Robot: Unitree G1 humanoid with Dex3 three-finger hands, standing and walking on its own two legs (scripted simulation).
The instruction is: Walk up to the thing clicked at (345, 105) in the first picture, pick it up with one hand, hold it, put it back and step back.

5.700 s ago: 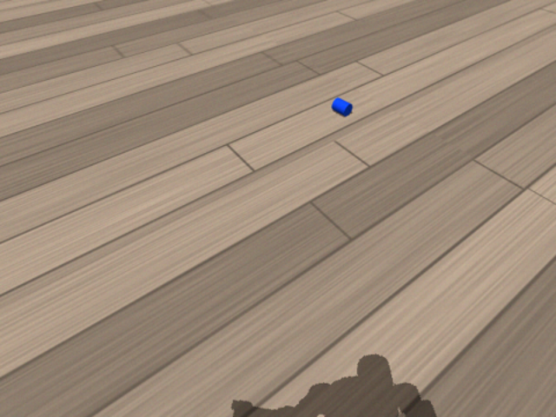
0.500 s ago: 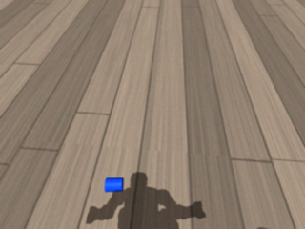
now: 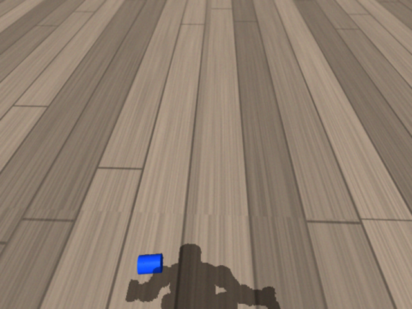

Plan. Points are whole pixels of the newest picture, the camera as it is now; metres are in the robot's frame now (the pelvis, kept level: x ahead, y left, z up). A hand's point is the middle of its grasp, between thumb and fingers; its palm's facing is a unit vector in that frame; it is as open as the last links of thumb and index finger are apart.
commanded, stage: walk up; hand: left
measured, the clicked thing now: (150, 263) +0.45 +0.28 -0.74
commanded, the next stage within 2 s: stand in 0.68 s
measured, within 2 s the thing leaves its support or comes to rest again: neither
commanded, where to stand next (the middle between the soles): +0.03 -0.03 m, yaw +2 degrees
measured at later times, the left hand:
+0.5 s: hand out of the picture +0.11 +0.25 -0.15, palm faces -0.02 -0.95 -0.32, open 7.4 cm
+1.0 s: hand out of the picture +0.10 +0.25 -0.15, palm faces -0.03 -0.94 -0.35, open 7.4 cm
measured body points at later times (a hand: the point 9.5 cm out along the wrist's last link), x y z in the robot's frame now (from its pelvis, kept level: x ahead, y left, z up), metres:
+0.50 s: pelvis +0.01 +0.01 +0.00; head +0.02 +0.01 +0.45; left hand +0.11 +0.30 -0.13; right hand +0.10 -0.30 -0.13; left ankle +0.01 +0.15 -0.74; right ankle +0.00 -0.13 -0.74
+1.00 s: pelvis +0.01 +0.00 +0.00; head +0.02 +0.00 +0.45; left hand +0.10 +0.30 -0.12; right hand +0.09 -0.30 -0.13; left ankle +0.01 +0.15 -0.74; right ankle +0.00 -0.13 -0.74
